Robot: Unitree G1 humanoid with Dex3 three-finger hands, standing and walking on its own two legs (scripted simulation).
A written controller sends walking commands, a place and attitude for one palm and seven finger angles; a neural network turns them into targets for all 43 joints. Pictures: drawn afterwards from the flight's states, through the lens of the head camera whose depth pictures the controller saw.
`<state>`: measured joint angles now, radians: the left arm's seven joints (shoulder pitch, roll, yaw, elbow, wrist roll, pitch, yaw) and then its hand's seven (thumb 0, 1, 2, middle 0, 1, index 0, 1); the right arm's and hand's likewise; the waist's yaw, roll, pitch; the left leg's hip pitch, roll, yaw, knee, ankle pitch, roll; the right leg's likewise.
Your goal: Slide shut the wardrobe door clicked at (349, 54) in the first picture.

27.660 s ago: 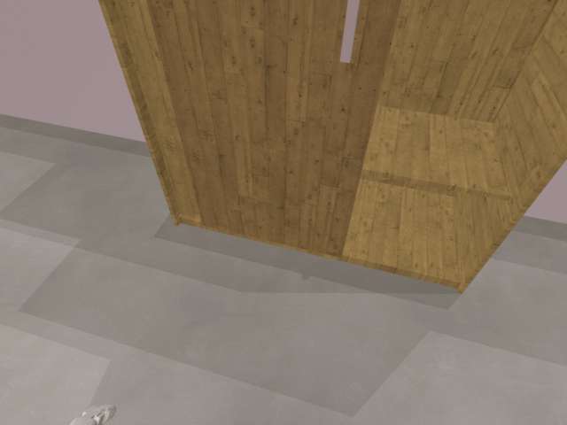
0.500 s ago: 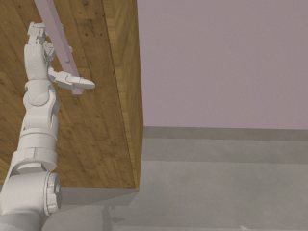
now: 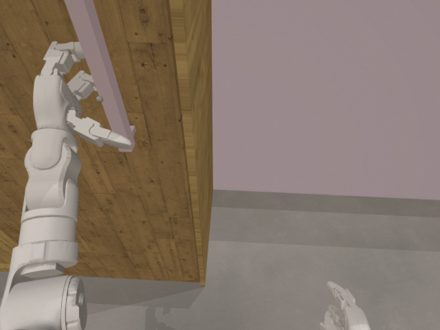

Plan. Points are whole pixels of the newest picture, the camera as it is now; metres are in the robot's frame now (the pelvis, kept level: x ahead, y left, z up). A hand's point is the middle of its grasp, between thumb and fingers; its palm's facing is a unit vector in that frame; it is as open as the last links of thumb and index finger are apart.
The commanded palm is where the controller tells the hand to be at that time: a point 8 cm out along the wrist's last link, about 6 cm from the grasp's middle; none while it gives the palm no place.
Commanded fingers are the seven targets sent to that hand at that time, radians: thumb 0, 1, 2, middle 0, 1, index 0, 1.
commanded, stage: slip the hand off the handle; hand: left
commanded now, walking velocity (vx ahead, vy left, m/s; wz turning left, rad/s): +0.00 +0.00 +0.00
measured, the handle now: (111, 79) +0.42 +0.22 +0.26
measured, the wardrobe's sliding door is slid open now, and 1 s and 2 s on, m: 0.00 0.00 0.00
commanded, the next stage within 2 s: draw the hand back to the body in 0.96 s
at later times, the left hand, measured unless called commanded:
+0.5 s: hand (70, 109) +0.36 +0.26 +0.24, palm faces +0.26 -0.96 -0.05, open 14.7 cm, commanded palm +0.31 +0.31 +0.23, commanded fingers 0.00 -0.55 0.20 -0.25 -1.15 -0.25 -1.15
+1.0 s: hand (25, 153) +0.28 +0.29 +0.23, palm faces +0.34 -0.94 -0.08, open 14.7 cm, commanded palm +0.24 +0.32 +0.23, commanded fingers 0.00 -0.55 0.20 -0.25 -1.15 -0.25 -1.15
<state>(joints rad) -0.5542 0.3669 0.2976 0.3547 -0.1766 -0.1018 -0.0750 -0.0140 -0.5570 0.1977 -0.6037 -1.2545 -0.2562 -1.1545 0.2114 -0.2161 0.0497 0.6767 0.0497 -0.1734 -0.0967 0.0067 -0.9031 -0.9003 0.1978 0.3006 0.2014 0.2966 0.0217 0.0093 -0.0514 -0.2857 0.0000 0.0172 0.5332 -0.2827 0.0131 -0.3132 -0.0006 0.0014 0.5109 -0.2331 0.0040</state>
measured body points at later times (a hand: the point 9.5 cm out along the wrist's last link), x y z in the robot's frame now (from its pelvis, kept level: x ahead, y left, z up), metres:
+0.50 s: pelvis +0.00 +0.00 +0.00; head +0.00 -0.01 +0.45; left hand +0.34 +0.31 +0.24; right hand +0.13 -0.26 -0.10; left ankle +0.00 +0.11 -0.74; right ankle +0.02 -0.12 -0.74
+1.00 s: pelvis +0.01 -0.01 +0.00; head -0.01 -0.02 +0.45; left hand +0.25 +0.33 +0.23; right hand +0.22 -0.22 -0.07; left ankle +0.00 +0.11 -0.74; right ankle +0.02 -0.12 -0.74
